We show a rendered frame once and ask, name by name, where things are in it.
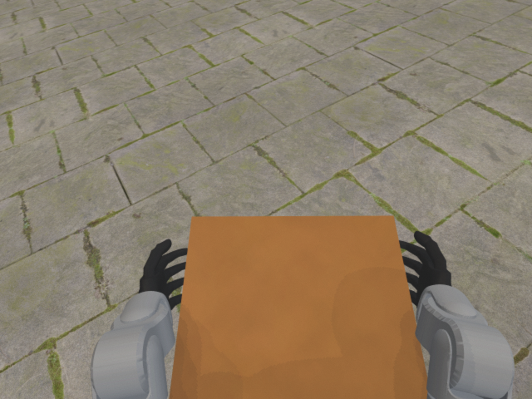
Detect left robot hand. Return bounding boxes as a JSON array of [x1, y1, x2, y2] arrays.
[[139, 239, 188, 310]]

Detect carton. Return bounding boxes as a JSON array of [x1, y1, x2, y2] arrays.
[[169, 215, 427, 399]]

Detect left robot forearm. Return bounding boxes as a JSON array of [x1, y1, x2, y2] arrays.
[[91, 291, 175, 399]]

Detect right robot hand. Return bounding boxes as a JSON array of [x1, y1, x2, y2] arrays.
[[399, 231, 451, 308]]

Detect right robot forearm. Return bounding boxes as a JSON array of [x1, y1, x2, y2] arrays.
[[415, 284, 515, 399]]

